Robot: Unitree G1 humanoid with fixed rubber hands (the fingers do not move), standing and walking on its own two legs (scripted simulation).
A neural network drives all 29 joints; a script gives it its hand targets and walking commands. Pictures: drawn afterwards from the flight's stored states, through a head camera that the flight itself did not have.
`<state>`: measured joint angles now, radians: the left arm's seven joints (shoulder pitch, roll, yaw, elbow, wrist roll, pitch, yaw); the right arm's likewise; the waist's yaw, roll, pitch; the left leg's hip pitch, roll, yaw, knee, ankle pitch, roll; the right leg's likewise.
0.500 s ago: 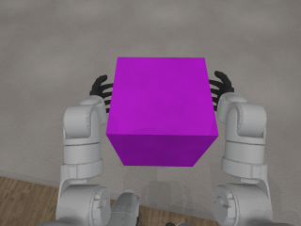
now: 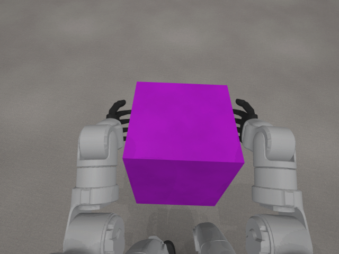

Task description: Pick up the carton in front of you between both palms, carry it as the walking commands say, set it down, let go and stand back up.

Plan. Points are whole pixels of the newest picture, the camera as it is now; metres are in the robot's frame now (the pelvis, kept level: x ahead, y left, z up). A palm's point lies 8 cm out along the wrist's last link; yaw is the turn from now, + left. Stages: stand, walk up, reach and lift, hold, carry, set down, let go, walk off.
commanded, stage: carry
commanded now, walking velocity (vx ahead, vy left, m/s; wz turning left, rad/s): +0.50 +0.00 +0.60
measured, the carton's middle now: (178, 148) +0.35 -0.03 +0.00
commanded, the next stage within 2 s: none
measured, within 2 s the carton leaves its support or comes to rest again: neither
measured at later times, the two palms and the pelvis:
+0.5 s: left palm (50, 50) +0.60 +0.29 +0.11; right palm (152, 16) +0.73 +0.02 +0.12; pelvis +0.36 +0.02 +0.03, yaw +21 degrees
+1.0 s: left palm out of the picture +0.91 +0.33 +0.11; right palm out of the picture +0.94 +0.03 +0.12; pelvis +0.66 +0.16 +0.04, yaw +7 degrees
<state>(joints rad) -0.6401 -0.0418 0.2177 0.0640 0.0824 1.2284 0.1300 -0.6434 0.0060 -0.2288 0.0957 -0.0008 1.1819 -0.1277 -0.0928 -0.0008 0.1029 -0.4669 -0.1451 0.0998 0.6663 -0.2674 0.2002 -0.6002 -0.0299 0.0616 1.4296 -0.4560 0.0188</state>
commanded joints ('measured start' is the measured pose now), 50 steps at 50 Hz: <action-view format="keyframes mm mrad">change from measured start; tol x32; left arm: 1 -683 -1060 -626 -203 -347 -101 -159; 50 68 -967 -815 -521 -320 -39 -257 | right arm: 1 -781 1211 733 -210 508 -30 266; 50 85 1046 849 -508 342 8 308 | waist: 1 34 7 -676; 50 72 179 -381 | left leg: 1 565 343 -527 -189 554 18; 15 677 125 -293 -17 1322 -125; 17 400 153 -243 197 1186 -181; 19 -147 9 -147 644 -276 -232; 20 -232 66 -227 859 -265 -228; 34 235 118 99 -300 211 -213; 38 742 611 -572 -411 54 9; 50 587 457 131 -416 527 -159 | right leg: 1 -147 -49 -16 -102 68 14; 13 -324 82 -185 -602 307 -9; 17 536 101 -235 -1049 683 6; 19 1131 -368 294 -855 1483 -206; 24 732 -318 217 -1155 473 -207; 35 435 -129 -162 -940 679 -80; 38 -95 26 -160 -367 -51 -12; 50 6 -14 -233 -790 324 -63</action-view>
